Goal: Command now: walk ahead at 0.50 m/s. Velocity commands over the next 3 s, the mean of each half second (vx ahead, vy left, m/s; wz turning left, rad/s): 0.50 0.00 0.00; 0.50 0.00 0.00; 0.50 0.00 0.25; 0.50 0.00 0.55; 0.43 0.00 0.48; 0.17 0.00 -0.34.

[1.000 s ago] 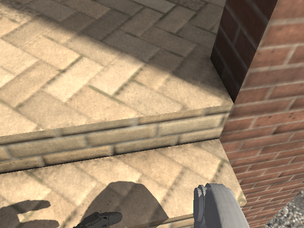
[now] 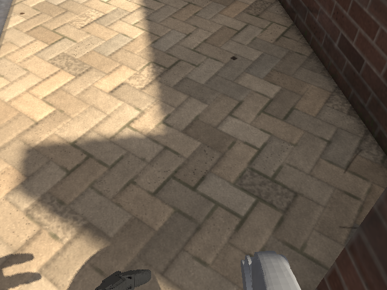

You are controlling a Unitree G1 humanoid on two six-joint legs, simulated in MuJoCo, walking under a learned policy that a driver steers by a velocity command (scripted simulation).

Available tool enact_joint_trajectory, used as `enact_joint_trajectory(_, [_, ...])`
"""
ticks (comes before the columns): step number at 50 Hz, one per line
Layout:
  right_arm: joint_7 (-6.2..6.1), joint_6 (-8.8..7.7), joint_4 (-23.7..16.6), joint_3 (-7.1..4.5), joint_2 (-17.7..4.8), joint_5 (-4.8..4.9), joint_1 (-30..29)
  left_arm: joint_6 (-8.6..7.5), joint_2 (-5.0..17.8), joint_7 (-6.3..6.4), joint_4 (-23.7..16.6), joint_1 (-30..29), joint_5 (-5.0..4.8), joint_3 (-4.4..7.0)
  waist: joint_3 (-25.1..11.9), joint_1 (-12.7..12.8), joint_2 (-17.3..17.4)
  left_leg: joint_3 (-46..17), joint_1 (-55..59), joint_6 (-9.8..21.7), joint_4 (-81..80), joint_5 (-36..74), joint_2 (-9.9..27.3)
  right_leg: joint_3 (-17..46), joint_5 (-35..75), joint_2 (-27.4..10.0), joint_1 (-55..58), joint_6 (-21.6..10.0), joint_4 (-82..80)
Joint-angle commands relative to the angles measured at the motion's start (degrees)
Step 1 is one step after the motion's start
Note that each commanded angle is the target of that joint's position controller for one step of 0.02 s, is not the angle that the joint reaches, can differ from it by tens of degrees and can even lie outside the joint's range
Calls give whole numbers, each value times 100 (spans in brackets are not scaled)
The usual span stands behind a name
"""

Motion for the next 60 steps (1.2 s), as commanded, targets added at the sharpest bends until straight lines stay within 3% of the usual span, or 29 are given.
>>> enact_joint_trajectory(1, [-58,-108,-280,-65,-538,104,181,-15,-17,-45,-781,-913,-95,-121,1134,228,-4,-1120,-354,660,-2510,-781,1166,-605,-324,-690,-664,-59,-1419])
enact_joint_trajectory(3, [-142,20,-65,-33,-300,54,823,157,-136,-164,-1110,-1427,1,-208,747,-220,386,-1242,684,979,-2930,205,1164,-1013,-373,-941,-746,-38,-1828])
enact_joint_trajectory(4, [-207,54,-8,-79,-365,181,1056,203,-59,-278,-1107,-1405,-74,-243,394,-405,683,-1128,1446,1190,-3460,781,1197,-1205,-914,-1040,-318,-81,-2668])
enact_joint_trajectory(6, [-232,132,16,-19,-150,179,1382,167,-8,-412,-988,-1709,-192,-203,357,-712,449,-788,1933,1321,-3621,2354,1113,-1829,-1373,-891,660,-187,-4256])
enact_joint_trajectory(8, [-247,78,-284,-20,-487,137,777,68,-176,-331,-592,-707,-276,-109,-395,145,929,-62,1410,1060,-2372,7572,1181,-1931,-1952,-243,3170,-265,-5149])
enact_joint_trajectory(10, [-67,29,-514,-146,-1042,267,288,155,542,-259,-94,653,-219,167,-1384,952,1604,96,1433,807,-545,10379,1302,-1739,-1679,322,5266,-340,-6315])
enact_joint_trajectory(11, [131,-70,-703,-182,-1019,474,-71,149,1156,-184,294,1759,-80,421,-1979,1415,1607,-38,321,589,922,9366,983,-451,-1599,-27,6776,-484,-6874])
enact_joint_trajectory(12, [424,-129,-976,-231,-909,616,193,290,2005,-133,553,2270,43,729,-2707,1388,-131,-719,-1693,340,3078,6398,68,3088,-4727,-1261,7970,-1176,-8821])
enact_joint_trajectory(13, [534,-260,-1149,-347,-820,182,-5,422,2378,-112,416,1623,93,929,-2688,1199,-740,-1589,-2297,147,5662,1709,-671,5863,-6469,-1873,7535,-1088,-11543])
enact_joint_trajectory(14, [542,-251,-1364,-350,-284,-88,40,313,2180,-159,388,621,73,807,-2265,578,-723,-2172,-2903,-28,7888,1524,-607,6010,-6082,-2199,6774,-1082,-11889])
enact_joint_trajectory(16, [273,-100,-1893,-278,-80,-168,-582,-3,1375,-203,1098,205,4,577,-440,95,0,-1434,-3850,-35,8513,1441,-158,3923,-4703,-2088,5272,-795,-11201])
enact_joint_trajectory(17, [132,-4,-2079,-172,109,-187,-827,-126,799,-167,1407,89,115,421,108,-218,229,-1635,-3910,54,8399,1484,18,2938,-3389,-1964,4581,-545,-10951])
enact_joint_trajectory(18, [43,141,-2111,-77,198,-131,-783,-205,685,-161,1706,210,186,367,351,-306,313,-1734,-4028,106,8089,1365,82,2086,-2508,-1811,4456,-352,-10788])
enact_joint_trajectory(19, [197,281,-1785,-103,58,54,-694,-306,757,-153,1875,647,195,402,344,-134,607,-1862,-4007,161,7937,1330,-117,1682,-1589,-1793,4727,-293,-10561])
enact_joint_trajectory(20, [235,440,-1670,-7,200,67,-547,-452,1089,-121,1840,822,33,462,465,-288,455,-1771,-3770,122,7176,1102,-184,1061,-1205,-1659,4530,-98,-10700])
enact_joint_trajectory(21, [225,522,-1702,50,321,-5,-625,-580,1016,-243,1965,582,0,381,659,-565,-99,-1756,-3676,170,6572,1056,-141,283,-1503,-1323,4181,134,-10709])
enact_joint_trajectory(24, [211,598,-1775,-93,-180,-214,-904,-887,1483,-339,1815,794,-85,523,419,-436,-549,-832,-3149,280,5025,2159,5,-599,-147,-1123,4650,185,-11556])
enact_joint_trajectory(28, [476,503,-1895,-73,-160,-20,-1740,-768,1692,-183,1515,1286,-65,594,226,14,-926,-212,-2757,87,2585,2088,475,-602,148,-1141,5868,36,-12148])
enact_joint_trajectory(29, [481,463,-1990,-19,-54,-11,-1937,-686,1813,-170,1410,1287,-258,631,516,-16,-796,-378,-2750,51,1818,2129,587,-440,397,-1315,6123,28,-12295])
enact_joint_trajectory(34, [226,568,-1902,-103,-194,27,-2286,-659,1968,-111,1287,1995,-117,736,630,318,-757,13,-2168,37,-34,1527,209,-345,1188,-1652,7694,-29,-12052])
enact_joint_trajectory(37, [145,411,-1527,-259,-362,-129,-1195,-569,2092,-28,1202,1750,-135,746,35,-177,-549,224,-729,294,-917,1349,-310,-590,3821,-1535,7984,150,-10290])
enact_joint_trajectory(38, [147,351,-1057,-373,-753,-280,-346,-582,1993,22,1180,1761,19,668,-773,-380,-172,208,674,267,-537,1280,-312,-781,3121,-1209,7520,241,-9053])
enact_joint_trajectory(39, [114,286,-1247,-544,-1458,-551,107,-611,1482,-6,841,2142,-128,507,-1633,-482,981,-1906,2553,841,-569,476,1235,-961,1202,-690,5489,489,-7294])
enact_joint_trajectory(40, [130,248,-1292,-623,-1635,-327,22,-650,1330,-18,632,1686,-233,465,-1534,-606,1995,-3879,2667,1259,-1576,-98,1949,-648,-1464,71,4050,532,-5844])
enact_joint_trajectory(42, [143,245,-1594,-433,-1069,-165,-875,-692,1666,-107,511,991,-162,549,-681,-388,542,-2768,1357,1071,-1626,-97,1603,36,-788,-449,3723,336,-5150])
enact_joint_trajectory(43, [120,242,-1629,-376,-868,-127,-1045,-695,1691,-178,494,969,-150,550,-478,-233,320,-2349,960,887,-1816,-111,1414,103,-366,-611,3840,313,-5499])
enact_joint_trajectory(48, [92,12,-1481,-328,-908,31,-899,-330,1496,-377,469,929,114,495,165,154,177,-1579,350,807,-2398,564,1184,8,107,-871,3651,471,-6278])
enact_joint_trajectory(51, [144,-75,-1313,-273,-803,-33,-657,-195,1565,-399,310,495,122,503,367,66,246,-1215,470,866,-2469,992,1072,-156,616,-976,3366,604,-7283])
enact_joint_trajectory(60, [134,54,-1083,-356,-1168,35,-504,-323,1576,-390,131,54,131,476,526,-19,427,-965,719,638,-1615,3393,1158,-798,599,-513,4604,344,-9668])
